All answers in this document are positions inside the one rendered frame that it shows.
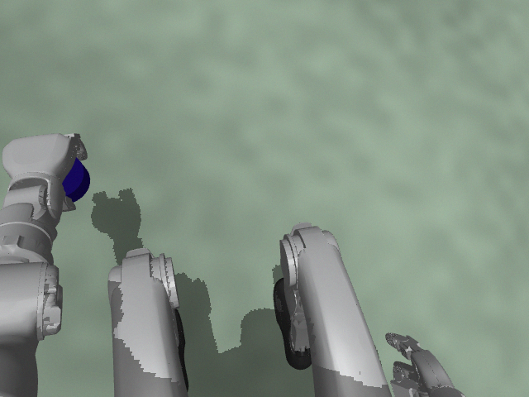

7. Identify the tin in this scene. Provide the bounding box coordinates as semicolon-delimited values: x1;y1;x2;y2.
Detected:
62;157;90;202

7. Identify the left robot foot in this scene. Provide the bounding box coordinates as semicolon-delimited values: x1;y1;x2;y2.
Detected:
174;309;188;392

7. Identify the right robot foot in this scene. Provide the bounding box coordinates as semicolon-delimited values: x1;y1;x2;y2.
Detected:
274;278;312;370

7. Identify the left robot hand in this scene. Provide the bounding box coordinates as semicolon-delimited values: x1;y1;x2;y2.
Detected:
2;133;88;212

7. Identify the right robot hand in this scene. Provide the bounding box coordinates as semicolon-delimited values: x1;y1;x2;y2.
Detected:
385;332;455;397

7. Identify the left robot arm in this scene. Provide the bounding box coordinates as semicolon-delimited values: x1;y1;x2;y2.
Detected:
0;172;64;397

